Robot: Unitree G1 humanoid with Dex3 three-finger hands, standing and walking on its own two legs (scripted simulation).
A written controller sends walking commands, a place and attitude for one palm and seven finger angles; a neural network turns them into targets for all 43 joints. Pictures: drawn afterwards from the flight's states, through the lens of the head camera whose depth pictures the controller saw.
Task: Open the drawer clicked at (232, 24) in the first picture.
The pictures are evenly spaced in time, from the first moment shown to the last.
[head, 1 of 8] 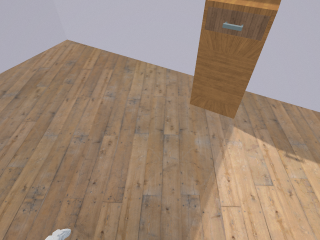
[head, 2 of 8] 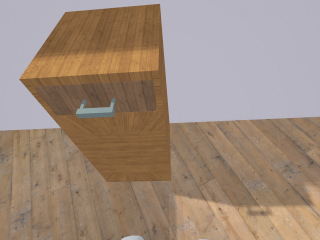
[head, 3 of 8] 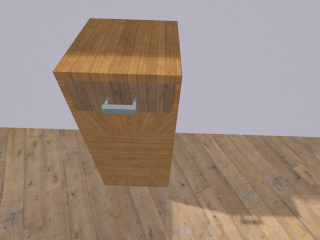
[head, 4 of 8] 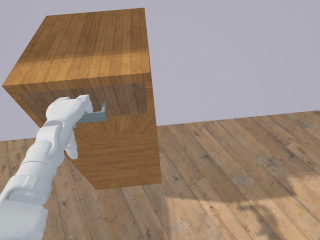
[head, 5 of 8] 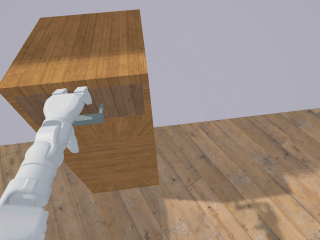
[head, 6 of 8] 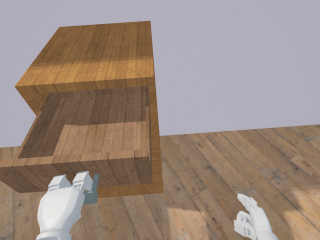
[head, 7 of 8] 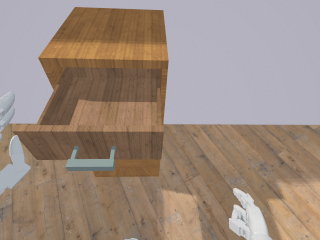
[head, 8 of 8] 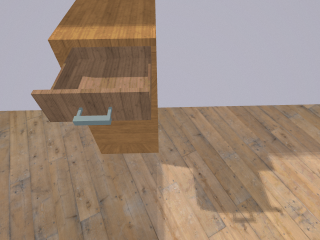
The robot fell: no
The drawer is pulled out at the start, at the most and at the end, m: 0.00 0.30 0.27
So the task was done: yes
